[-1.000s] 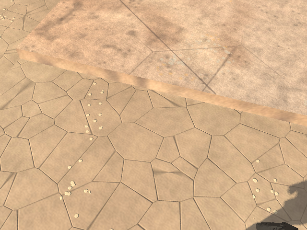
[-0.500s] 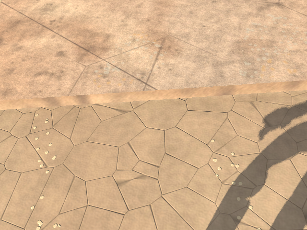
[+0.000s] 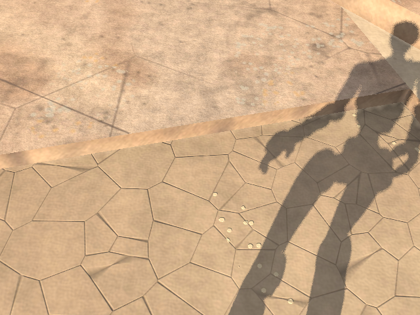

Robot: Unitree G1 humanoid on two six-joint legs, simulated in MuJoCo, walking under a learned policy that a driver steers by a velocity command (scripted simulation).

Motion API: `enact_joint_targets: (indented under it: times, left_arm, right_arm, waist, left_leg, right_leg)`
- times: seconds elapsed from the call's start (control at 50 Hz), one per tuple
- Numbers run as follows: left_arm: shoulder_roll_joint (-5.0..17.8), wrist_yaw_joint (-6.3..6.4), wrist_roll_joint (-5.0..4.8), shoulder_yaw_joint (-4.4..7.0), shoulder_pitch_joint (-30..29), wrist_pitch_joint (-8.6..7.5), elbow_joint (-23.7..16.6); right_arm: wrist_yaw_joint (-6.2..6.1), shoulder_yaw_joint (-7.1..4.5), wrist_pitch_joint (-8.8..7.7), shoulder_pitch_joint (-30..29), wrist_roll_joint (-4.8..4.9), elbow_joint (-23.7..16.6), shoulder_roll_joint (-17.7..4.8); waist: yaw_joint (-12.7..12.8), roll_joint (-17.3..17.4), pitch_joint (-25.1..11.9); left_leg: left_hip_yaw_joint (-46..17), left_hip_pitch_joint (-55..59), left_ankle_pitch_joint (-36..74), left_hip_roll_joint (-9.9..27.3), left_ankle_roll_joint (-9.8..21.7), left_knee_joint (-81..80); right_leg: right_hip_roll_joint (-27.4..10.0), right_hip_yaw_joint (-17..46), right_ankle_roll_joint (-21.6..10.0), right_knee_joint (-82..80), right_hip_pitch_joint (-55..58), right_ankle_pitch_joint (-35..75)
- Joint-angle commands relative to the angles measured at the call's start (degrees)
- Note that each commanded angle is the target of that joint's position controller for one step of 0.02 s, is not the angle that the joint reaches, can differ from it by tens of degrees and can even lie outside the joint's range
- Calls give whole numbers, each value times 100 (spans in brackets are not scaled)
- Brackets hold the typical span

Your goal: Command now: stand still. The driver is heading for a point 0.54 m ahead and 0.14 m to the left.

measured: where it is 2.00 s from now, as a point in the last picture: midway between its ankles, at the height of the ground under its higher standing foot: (142, 299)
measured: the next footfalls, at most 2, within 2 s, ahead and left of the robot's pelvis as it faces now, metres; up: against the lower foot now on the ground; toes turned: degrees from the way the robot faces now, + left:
right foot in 0.08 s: +0.03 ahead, -0.15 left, +0.00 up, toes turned +5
left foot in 0.42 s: +0.02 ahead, +0.11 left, +0.00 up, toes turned +13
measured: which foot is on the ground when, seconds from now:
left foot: down 0.00-0.12, up 0.14-0.40, down 0.42-0.96, up 0.98-1.00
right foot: up 0.00-0.06, down 0.08-0.42, up 0.44-0.94, down 0.96-1.00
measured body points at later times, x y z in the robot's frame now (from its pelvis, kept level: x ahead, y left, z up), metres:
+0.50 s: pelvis -0.01 +0.03 -0.01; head +0.02 +0.06 +0.43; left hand +0.07 +0.34 -0.13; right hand +0.18 -0.24 -0.10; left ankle -0.02 +0.10 -0.74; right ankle -0.02 -0.14 -0.68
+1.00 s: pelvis +0.08 +0.03 -0.01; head +0.09 +0.02 +0.44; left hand +0.07 +0.34 -0.10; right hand +0.30 -0.17 -0.12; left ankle -0.02 +0.10 -0.73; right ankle +0.13 -0.08 -0.74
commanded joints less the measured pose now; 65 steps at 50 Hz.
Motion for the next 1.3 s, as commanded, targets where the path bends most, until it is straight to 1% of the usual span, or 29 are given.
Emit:
enact_joint_targets:
  times: [0.02, 0.06, 0.08, 0.1, 0.16, 0.2, 0.24, 0.3, 0.36, 0.4, 0.42, 0.44, 0.46, 0.48, 0.5, 0.54, 0.64, 0.68, 0.72, 0.8, 0.92, 0.94, 0.96, 0.98, 1.0, 1.02, 1.1, 1.2, 1.3]
  left_arm:
    - [201, -7, -2, 14, -52, -121, -261]
    - [500, 14, 32, 101, 160, -130, -127]
    - [829, 73, 65, 169, 274, -119, -160]
    - [1218, 114, 87, 269, 279, -72, -140]
    - [832, 50, 138, 227, 197, -80, -134]
    - [743, 93, 135, 201, 21, -167, -202]
    - [736, 135, 132, 191, -46, -241, -242]
    - [861, 133, 22, 250, -385, -242, -250]
    - [897, 113, -46, 271, -472, -173, -211]
    - [735, 76, -99, 239, -214, -171, -74]
    - [454, 34, 112, 160, 51, -188, -93]
    - [231, 77, 209, 69, -503, -210, -465]
    - [509, 112, 77, 146, -635, -211, -480]
    - [618, 113, -7, 188, -617, -205, -454]
    - [691, 146, 15, 238, -511, -203, -327]
    - [720, 173, 67, 275, -509, -208, -270]
    - [456, 115, 37, 219, -469, -271, -295]
    - [449, 70, 23, 203, -565, -313, -333]
    - [475, 2, -11, 192, -762, -402, -403]
    - [469, -140, -47, 157, -949, -673, -469]
    - [366, -272, -73, 77, -248, -935, -149]
    - [399, -252, -63, 75, 22, -951, -78]
    - [600, -226, -44, 96, 487, -965, 14]
    - [1201, -239, 25, 216, 838, -936, 130]
    - [1151, -320, 14, 237, 1152, -933, 190]
    - [883, -353, -51, 145, 1058, -955, 154]
    - [640, -281, -54, 54, 1119, -850, 57]
    - [779, -98, -93, 110, 1259, -637, 0]
    - [861, -64, -170, 172, 1287, -565, -74]
  right_arm:
    - [22, -162, -4, -116, 52, -192, -1020]
    - [59, -168, -41, 8, 159, -136, -1126]
    - [97, -152, -116, 42, 101, -169, -1132]
    - [155, -134, -196, 99, 53, -240, -1001]
    - [96, -150, -97, -355, 166, -335, -954]
    - [68, -200, 40, -185, 157, -354, -938]
    - [91, -260, 132, -180, 187, -427, -933]
    - [167, -219, 224, -128, 170, -484, -781]
    - [296, -258, 268, 79, 182, -543, -859]
    - [287, -360, 281, 495, 137, -455, -1000]
    - [184, -522, 268, 578, 141, -564, -1615]
    - [209, -539, 164, 685, -71, -730, -2067]
    - [249, -483, 16, 722, -172, -760, -1877]
    - [228, -436, -85, 421, -103, -777, -1712]
    - [179, -418, -109, 149, 17, -805, -1574]
    - [69, -329, -64, -51, 99, -871, -1370]
    - [-60, -325, 18, 173, 103, -919, -1361]
    - [-88, -329, 42, 298, 139, -904, -1354]
    - [-90, -333, 28, 297, 134, -915, -1389]
    - [-54, -349, -14, 423, 125, -910, -1459]
    - [43, -165, -78, 459, 62, -857, -1104]
    - [58, -101, -108, 485, 29, -852, -940]
    - [71, -5, -157, 451, -15, -892, -653]
    - [80, 21, -259, 515, 32, -1081, -519]
    - [42, -87, -357, 96, 107, -1229, -1008]
    - [61, -169, -438, 24, 158, -1210, -1263]
    - [198, -143, -644, -414, -14, -1296, -969]
    - [316, 16, -685, -1020, 31, -1511, -469]
    - [244, -165, -670, -721, 154, -1510, -915]
  waist:
    - [-4, 1241, -591]
    - [115, 1069, -513]
    - [93, 691, -718]
    - [-80, -152, -838]
    - [188, -723, -551]
    - [150, -1105, -361]
    - [155, -866, -256]
    - [93, -647, -340]
    - [15, -678, -560]
    - [-125, -181, -688]
    - [11, 1302, -656]
    - [-170, 1996, -801]
    - [-313, 1165, -1015]
    - [-136, 1004, -717]
    - [-22, 725, -528]
    - [50, 775, -507]
    - [4, 770, -693]
    - [-87, 839, -691]
    - [-176, 1069, -435]
    - [-305, 1037, -331]
    - [2, 925, -370]
    - [128, 839, -428]
    - [264, 315, -507]
    - [122, -879, -449]
    - [412, -1049, 17]
    - [373, -637, 267]
    - [420, -441, 22]
    - [523, -578, -88]
    - [170, -666, -162]
  left_leg:
    - [-1066, 427, 2331, 1027, 1046, -392]
    - [-1204, 48, 2268, 911, 779, -315]
    - [-1164, -329, 1893, 828, 514, -186]
    - [-695, -713, 1031, 361, 235, 63]
    - [-52, -1074, -243, -72, -111, 1098]
    - [69, -1318, -1370, -8, -109, 2054]
    - [12, -1732, -2236, 187, -157, 3040]
    - [236, -1349, -1528, 328, -277, 2480]
    - [617, -620, -714, 147, -220, 1447]
    - [566, 362, 441, -101, 50, 236]
    - [-1071, 1122, 2356, 892, 512, -270]
    - [-3220, 1010, 3402, 2255, 1840, -598]
    - [-3194, 946, 2714, 2295, 2126, -727]
    - [-2641, 785, 2142, 1983, 1851, -714]
    - [-2211, 690, 1541, 1634, 1482, -696]
    - [-1853, 491, 1633, 1288, 1189, -706]
    - [-1782, 813, 1713, 1085, 1246, -684]
    - [-2034, 808, -113, 987, 1266, -942]
    - [-2389, 621, -1381, 978, 1291, -1204]
    - [-2700, 522, -1603, 941, 1334, -1140]
    - [-2422, -260, -1537, 726, 1057, -712]
    - [-2254, -469, -1537, 606, 929, -408]
    - [-1690, -912, -1450, 303, 706, 585]
    - [-538, -2000, -1575, -390, 361, 1831]
    - [-316, -3050, -2206, -285, 186, 2889]
    - [-454, -3397, -1862, 2, 194, 3326]
    - [-190, -3321, -552, 259, 19, 2873]
    - [204, -1794, 478, -129, -381, 1009]
    - [-62, -500, 960, -89, -239, 331]
  right_leg:
    - [-10, -456, -4, -1710, 671, 620]
    - [-20, -392, -264, -2872, 1492, 1909]
    - [-479, -59, -446, -2575, 2064, 2793]
    - [-906, 152, -810, -2101, 2211, 3477]
    - [-1370, 644, -1371, -2570, 1622, 2425]
    - [-1864, 873, -1658, -2647, 1380, 3115]
    - [-2198, 887, -1907, -2661, 1386, 3918]
    - [-1906, 181, -1656, -2534, 1297, 4007]
    - [-1747, -276, -1451, -2133, 1208, 3831]
    - [-1412, -753, -991, -1191, 709, 2712]
    - [-836, -1301, -398, 274, -481, 693]
    - [70, -792, -126, 1544, -1540, -1722]
    - [-83, -159, -179, 2319, -1590, -1644]
    - [-217, -89, -277, 2400, -1711, -1117]
    - [-351, -92, -303, 2182, -1743, -581]
    - [-353, -76, -240, 1917, -1470, 108]
    - [-142, -88, -15, 1099, -1385, 597]
    - [-148, -67, 20, 461, -1353, 796]
    - [-133, -56, 5, -103, -1328, 863]
    - [-55, -53, -116, -1005, -948, 791]
    - [-55, -569, -546, -2178, 849, 1516]
    - [-192, -383, -679, -2263, 1254, 1319]
    - [-787, 475, -963, -2565, 1752, 840]
    - [-1581, 2229, -1685, -3217, 2317, -280]
    - [-2258, 3598, -2261, -3640, 2311, -1031]
    - [-2182, 3428, -2250, -3626, 2259, -1103]
    - [-1349, 2018, -1854, -3598, 2393, 902]
    - [-858, 1143, -1696, -3506, 1281, 2155]
    - [-1133, 1555, -1390, -3139, 919, 2212]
